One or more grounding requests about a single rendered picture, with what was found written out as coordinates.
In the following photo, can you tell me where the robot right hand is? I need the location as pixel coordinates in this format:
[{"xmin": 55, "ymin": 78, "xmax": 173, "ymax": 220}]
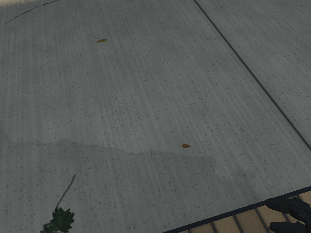
[{"xmin": 265, "ymin": 197, "xmax": 311, "ymax": 233}]

